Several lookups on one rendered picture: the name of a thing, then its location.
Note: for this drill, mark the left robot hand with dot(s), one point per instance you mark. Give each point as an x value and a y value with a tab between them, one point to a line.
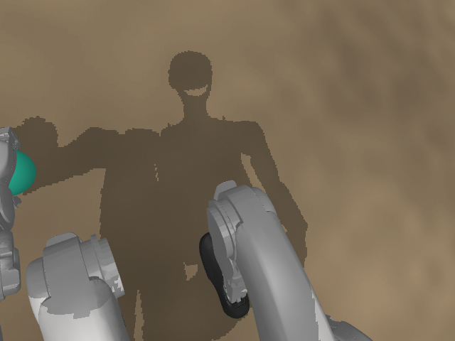
8	142

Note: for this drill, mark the right robot hand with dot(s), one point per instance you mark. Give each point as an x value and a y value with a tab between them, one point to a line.
344	331

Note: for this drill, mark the left robot arm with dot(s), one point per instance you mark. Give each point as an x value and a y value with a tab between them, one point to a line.
10	270

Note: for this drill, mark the right robot foot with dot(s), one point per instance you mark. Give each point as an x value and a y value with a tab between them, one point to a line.
214	273

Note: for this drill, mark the ball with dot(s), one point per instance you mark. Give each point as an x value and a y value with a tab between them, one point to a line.
24	174

